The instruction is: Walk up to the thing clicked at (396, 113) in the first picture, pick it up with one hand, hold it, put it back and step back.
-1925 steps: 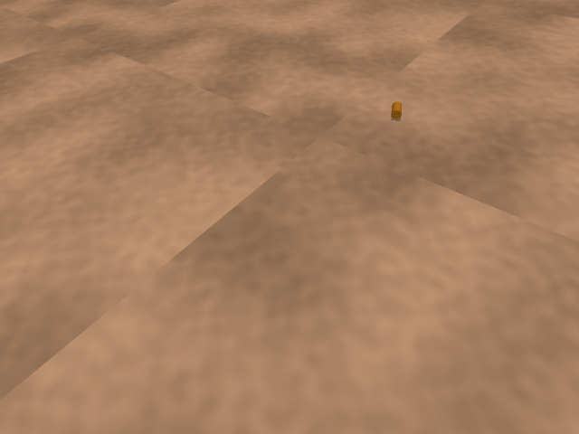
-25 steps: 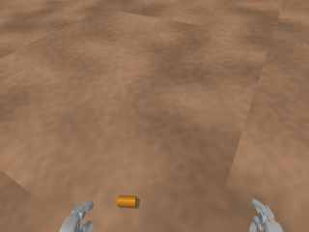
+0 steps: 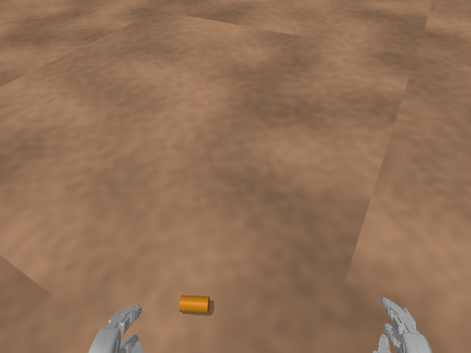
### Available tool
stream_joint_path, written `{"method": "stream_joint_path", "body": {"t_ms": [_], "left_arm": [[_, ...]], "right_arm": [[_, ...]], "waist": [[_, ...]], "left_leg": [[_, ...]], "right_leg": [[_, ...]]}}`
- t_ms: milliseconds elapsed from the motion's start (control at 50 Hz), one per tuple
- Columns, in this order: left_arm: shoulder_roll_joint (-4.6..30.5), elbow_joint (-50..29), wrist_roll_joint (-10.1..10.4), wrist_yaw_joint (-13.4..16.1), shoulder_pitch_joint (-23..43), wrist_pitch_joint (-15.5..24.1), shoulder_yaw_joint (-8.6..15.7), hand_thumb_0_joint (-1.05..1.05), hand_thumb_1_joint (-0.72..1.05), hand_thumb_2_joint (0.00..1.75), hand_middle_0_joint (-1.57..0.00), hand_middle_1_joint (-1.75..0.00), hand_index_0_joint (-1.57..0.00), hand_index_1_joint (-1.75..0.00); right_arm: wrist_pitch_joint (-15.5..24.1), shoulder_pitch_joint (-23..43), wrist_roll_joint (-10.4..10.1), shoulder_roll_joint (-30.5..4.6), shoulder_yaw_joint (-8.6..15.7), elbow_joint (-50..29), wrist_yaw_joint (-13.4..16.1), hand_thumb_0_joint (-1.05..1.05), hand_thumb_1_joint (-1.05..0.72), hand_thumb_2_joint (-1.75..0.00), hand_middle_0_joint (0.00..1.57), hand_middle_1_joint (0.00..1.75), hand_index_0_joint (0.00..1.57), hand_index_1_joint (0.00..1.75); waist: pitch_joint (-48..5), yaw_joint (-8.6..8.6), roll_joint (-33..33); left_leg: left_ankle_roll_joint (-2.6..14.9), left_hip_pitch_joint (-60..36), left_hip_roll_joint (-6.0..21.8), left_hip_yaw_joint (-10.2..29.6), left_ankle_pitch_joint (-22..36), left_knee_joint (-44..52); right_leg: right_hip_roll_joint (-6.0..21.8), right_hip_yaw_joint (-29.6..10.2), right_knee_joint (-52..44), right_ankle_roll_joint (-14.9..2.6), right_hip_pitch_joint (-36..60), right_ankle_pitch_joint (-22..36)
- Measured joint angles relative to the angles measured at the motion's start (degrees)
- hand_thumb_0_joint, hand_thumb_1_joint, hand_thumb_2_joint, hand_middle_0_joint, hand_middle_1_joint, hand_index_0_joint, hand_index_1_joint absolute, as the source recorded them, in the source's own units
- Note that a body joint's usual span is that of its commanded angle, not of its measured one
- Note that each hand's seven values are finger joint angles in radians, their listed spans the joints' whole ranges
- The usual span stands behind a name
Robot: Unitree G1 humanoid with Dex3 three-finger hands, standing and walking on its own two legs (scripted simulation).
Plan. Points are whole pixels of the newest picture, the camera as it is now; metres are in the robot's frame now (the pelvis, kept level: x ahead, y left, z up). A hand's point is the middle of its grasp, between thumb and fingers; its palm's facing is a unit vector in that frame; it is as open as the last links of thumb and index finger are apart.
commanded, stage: home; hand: left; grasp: from above
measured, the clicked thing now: (194, 304) +0.46 +0.22 -0.69
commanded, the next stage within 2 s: stand in 0.78 s
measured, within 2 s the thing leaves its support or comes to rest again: neither
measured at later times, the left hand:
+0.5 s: hand (145, 352) +0.17 +0.18 -0.05, palm faces +0.03 -0.98 -0.21, open 7.4 cm
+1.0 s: hand out of the picture +0.17 +0.19 -0.08, palm faces +0.01 -0.95 -0.31, open 7.4 cm
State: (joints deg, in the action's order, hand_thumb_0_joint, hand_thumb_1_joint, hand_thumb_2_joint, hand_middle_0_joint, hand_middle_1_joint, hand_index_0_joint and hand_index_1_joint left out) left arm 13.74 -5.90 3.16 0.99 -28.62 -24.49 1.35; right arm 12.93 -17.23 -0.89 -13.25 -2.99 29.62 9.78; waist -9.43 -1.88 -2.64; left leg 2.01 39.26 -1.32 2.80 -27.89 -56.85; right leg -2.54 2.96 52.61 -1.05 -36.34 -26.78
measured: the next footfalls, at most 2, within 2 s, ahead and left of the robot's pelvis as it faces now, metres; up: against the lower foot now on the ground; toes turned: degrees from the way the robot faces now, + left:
none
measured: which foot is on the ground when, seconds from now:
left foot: down 0.00-1.00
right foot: down 0.00-1.00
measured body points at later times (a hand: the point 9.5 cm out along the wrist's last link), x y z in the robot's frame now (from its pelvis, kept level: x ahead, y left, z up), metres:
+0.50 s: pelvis +0.01 +0.00 +0.00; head +0.04 +0.00 +0.45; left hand +0.17 +0.23 -0.03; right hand +0.17 -0.25 -0.07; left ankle +0.00 +0.09 -0.68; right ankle -0.01 -0.11 -0.68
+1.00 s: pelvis +0.00 -0.01 +0.02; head +0.03 +0.00 +0.47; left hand +0.16 +0.24 -0.06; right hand +0.15 -0.26 -0.08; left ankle +0.00 +0.09 -0.68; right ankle -0.01 -0.11 -0.68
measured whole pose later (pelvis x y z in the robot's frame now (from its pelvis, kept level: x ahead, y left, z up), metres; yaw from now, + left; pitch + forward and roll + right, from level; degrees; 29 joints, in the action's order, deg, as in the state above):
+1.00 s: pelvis +0.00 -0.01 +0.02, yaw +0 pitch +5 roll +0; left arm 15.0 21.6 -2.5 1.9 -14.9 -8.9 0.7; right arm 4.3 -10.5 4.4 -14.9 -1.3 41.8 3.6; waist -1.8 1.0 0.4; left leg 1.7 28.7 -2.2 1.1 -24.5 -48.4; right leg -1.5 1.0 47.9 -1.8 -27.8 -25.0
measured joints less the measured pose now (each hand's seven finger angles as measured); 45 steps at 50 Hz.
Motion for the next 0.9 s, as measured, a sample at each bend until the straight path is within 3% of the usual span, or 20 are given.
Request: {"method": "stream_joint_path", "body": {"t_ms": [880,900], "left_arm": [[0.1,-0.6,0.2,0.3,-0.4,0.1,-0.1,0.01,0.91,0.9,-0.2,-0.3,-0.21,-0.3],[0.4,2.1,-1.2,0.5,1.2,2.8,-0.7,0.01,0.91,0.9,-0.2,-0.3,-0.21,-0.3]], "right_arm": [[-1.5,-0.2,-0.3,-0.5,0.7,-0.8,-0.4,0.01,-0.9,-0.9,0.2,0.3,0.2,0.3],[-1.7,0.6,1.3,-0.4,1.3,0.6,-0.9,0.01,-0.9,-0.9,0.2,0.3,0.2,0.3]], "waist": [[-0.5,-0.26,0.2],[1.2,0.23,0.6]], "left_leg": [[-0.65,0.0,0.2,0.5,-0.9,-0.1],[-0.59,-1.5,0.2,0.2,-0.7,0.4]], "right_leg": [[-0.3,0.4,0.5,-0.68,-0.1,-1.1],[-0.2,0.1,0.3,-0.7,1.2,-1.0]]}}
